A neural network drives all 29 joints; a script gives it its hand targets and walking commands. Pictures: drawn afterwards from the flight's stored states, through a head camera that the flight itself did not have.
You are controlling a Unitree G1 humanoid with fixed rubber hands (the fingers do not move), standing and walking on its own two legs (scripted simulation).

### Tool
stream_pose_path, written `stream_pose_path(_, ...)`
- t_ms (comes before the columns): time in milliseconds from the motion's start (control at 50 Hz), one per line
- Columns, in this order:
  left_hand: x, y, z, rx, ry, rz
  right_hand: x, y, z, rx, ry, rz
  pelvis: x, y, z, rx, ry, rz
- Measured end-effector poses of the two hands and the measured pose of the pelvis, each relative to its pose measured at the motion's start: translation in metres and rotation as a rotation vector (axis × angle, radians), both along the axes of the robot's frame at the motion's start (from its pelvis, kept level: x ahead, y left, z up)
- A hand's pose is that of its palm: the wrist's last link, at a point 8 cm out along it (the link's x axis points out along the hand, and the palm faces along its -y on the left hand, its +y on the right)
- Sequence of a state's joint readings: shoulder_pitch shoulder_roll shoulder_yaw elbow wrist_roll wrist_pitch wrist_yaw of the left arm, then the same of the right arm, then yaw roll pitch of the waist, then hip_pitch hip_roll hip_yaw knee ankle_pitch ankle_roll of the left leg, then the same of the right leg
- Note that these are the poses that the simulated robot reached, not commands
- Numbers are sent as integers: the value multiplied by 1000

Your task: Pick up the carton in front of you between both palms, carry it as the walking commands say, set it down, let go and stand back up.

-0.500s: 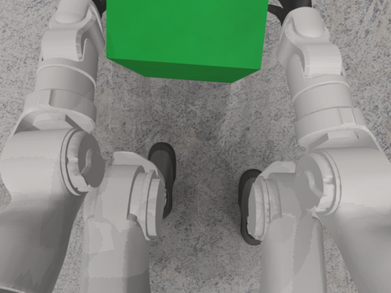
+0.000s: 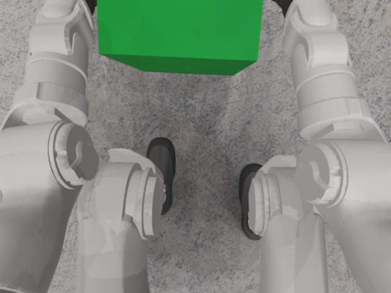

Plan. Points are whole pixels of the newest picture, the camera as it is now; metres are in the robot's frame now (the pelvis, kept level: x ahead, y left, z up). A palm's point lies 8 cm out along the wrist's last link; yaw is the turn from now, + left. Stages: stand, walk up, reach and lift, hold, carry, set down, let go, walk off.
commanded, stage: set down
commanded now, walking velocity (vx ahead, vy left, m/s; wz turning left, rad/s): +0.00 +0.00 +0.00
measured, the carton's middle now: (186, 7) +0.55 +0.09 -0.24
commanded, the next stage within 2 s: let go in 1.36 s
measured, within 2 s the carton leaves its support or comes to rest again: neither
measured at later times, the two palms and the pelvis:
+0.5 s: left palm out of the picture +0.54 +0.27 -0.13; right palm out of the picture +0.57 -0.11 -0.12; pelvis +0.01 +0.00 +0.01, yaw +0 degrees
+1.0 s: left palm out of the picture +0.53 +0.27 +0.03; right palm out of the picture +0.58 -0.11 +0.03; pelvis +0.02 +0.00 +0.14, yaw +1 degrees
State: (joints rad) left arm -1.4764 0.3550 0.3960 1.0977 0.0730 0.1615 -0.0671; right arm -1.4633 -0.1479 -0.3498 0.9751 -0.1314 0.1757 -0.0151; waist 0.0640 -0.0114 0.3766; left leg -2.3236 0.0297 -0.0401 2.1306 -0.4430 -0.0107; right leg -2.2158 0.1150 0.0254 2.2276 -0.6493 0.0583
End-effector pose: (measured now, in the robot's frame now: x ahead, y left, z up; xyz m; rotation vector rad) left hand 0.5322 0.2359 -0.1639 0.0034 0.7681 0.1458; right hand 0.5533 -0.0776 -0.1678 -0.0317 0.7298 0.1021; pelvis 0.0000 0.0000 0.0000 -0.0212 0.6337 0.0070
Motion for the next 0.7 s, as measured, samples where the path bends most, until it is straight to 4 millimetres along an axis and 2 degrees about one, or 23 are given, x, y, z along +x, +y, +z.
stream_pose_path(100,-6,2,-7,10,0,16,-2,-3,-7,-45,-5,16,-2,-1,1,1,-27,4)
stream_pose_path(220,-17,18,-27,58,24,93,-2,-38,-22,-108,8,-64,-1,1,2,3,-33,0)
stream_pose_path(320,-9,24,-23,57,-20,111,7,-52,-14,-111,-25,-77,2,0,0,3,-33,-5)
stream_pose_path(400,0,27,-4,49,-73,119,16,-44,5,-98,-66,-67,5,-1,0,3,-19,-4)
stream_pose_path(480,3,29,27,44,-121,120,21,-32,34,-89,-104,-65,6,-3,10,2,-2,5)
stream_pose_path(560,2,29,64,46,-133,112,21,-26,71,-97,-111,-78,8,-4,30,-4,27,14)
stream_pose_path(700,-1,27,116,46,-120,105,19,-33,122,-108,-91,-102,11,-3,69,-18,104,21)
